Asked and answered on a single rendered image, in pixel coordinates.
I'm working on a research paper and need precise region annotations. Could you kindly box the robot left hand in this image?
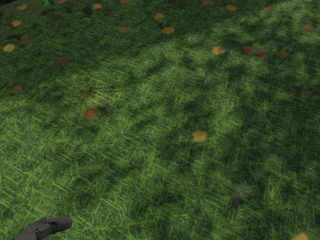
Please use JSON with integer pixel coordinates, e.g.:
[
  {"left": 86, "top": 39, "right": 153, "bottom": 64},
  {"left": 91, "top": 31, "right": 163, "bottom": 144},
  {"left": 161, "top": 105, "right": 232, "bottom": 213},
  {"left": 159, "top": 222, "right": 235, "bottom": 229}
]
[{"left": 12, "top": 217, "right": 73, "bottom": 240}]

